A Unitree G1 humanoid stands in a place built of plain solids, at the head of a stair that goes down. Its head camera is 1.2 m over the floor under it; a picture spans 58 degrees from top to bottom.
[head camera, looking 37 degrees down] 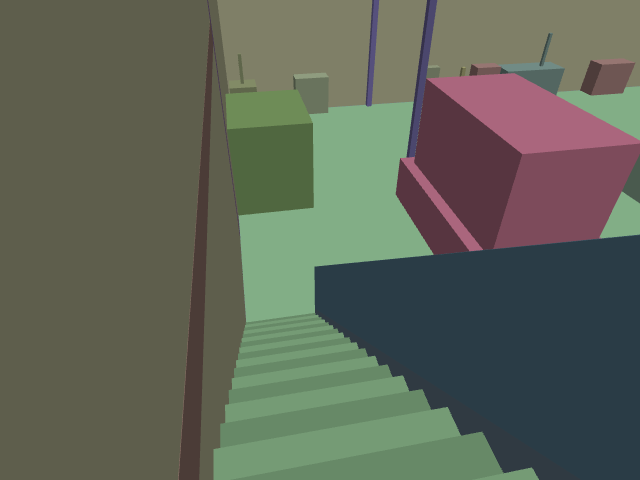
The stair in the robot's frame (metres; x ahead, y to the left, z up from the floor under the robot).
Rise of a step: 0.20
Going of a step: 0.24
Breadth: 1.06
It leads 11 degrees to the left of straight ahead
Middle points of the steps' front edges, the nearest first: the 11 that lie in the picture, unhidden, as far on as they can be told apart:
0.80 -0.11 -0.40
1.03 -0.07 -0.61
1.26 -0.02 -0.81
1.49 0.02 -1.01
1.72 0.06 -1.22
1.95 0.11 -1.42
2.19 0.15 -1.62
2.42 0.19 -1.82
2.65 0.24 -2.03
2.88 0.28 -2.23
3.11 0.33 -2.43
